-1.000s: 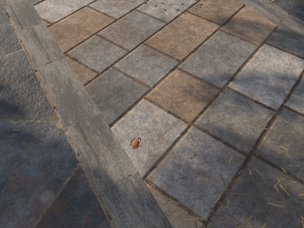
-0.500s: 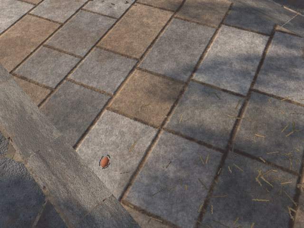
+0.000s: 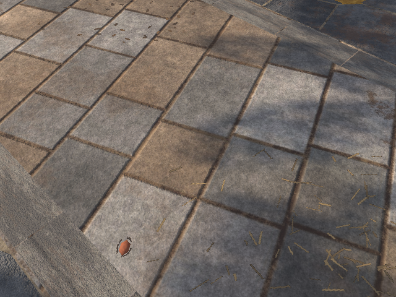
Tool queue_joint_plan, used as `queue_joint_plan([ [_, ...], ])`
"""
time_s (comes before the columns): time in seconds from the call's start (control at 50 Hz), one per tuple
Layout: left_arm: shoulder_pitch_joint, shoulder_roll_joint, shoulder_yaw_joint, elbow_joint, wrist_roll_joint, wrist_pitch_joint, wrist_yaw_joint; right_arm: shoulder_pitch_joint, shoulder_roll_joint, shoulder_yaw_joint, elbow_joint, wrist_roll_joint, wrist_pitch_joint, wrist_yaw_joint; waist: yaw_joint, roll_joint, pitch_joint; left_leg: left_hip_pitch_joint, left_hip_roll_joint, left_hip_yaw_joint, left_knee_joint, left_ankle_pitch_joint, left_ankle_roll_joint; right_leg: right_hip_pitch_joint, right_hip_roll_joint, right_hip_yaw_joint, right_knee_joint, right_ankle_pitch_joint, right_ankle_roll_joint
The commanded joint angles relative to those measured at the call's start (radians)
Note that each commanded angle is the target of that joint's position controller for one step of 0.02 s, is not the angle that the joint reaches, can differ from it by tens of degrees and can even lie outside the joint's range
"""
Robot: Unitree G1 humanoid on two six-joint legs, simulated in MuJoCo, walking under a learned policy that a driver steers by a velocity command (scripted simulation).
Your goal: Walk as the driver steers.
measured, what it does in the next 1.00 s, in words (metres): stands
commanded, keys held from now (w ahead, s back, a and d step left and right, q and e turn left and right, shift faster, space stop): no key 1.00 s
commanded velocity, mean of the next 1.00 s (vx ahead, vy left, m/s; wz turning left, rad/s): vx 0.00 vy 0.00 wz -0.01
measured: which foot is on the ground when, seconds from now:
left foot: down 0.00-1.00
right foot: down 0.00-1.00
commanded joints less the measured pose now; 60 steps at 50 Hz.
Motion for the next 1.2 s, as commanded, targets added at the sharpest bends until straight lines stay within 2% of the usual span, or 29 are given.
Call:
queue_joint_plan([
  [0.02, -0.026, 0.091, 0.02, -0.058, -0.002, -0.017, 0.005, 0.015, -0.118, -0.025, -0.04, 0.001, -0.006, -0.001, -0.011, -0.03, -0.068, -0.032, 0.047, -0.042, -0.082, 0.157, 0.034, 0.093, -0.082, 0.088, -0.067, 0.206, -0.047],
  [0.28, -0.032, 0.088, 0.019, 0.008, -0.008, -0.012, 0.017, 0.017, -0.111, -0.019, 0.023, 0.003, -0.001, -0.001, -0.006, -0.004, -0.041, -0.032, 0.035, -0.036, -0.11, 0.143, 0.025, 0.122, -0.081, 0.081, -0.07, 0.21, -0.042],
  [0.66, -0.038, 0.082, 0.012, 0.171, -0.014, -0.008, 0.026, 0.076, -0.092, -0.008, 0.113, 0.003, -0.003, -0.01, -0.004, -0.006, -0.003, -0.035, 0.02, -0.025, -0.154, 0.101, 0.03, 0.133, -0.068, 0.056, -0.103, 0.162, -0.025],
  [0.92, -0.025, 0.075, 0.001, 0.265, -0.017, -0.002, 0.031, 0.128, -0.069, 0.003, 0.145, 0.002, -0.005, -0.01, 0.003, -0.001, 0.012, -0.035, 0.015, -0.02, -0.173, 0.105, 0.035, 0.133, -0.062, 0.043, -0.115, 0.155, -0.016],
  [1.2, -0.003, 0.066, -0.01, 0.324, -0.018, 0.002, 0.035, 0.175, -0.05, 0.01, 0.161, 0.003, -0.006, -0.008, 0.007, 0.002, 0.023, -0.034, 0.013, -0.022, -0.189, 0.121, 0.043, 0.132, -0.061, 0.034, -0.122, 0.157, -0.007],
])
Next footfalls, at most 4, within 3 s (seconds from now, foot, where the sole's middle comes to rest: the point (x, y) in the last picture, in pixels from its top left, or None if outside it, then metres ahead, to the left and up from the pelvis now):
2.18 right None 0.14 -0.12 -0.77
2.68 left None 0.51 0.11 -0.77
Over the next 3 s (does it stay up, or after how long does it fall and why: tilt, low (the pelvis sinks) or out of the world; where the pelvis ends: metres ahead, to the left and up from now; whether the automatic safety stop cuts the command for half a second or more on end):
stays up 0.51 0.04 0.01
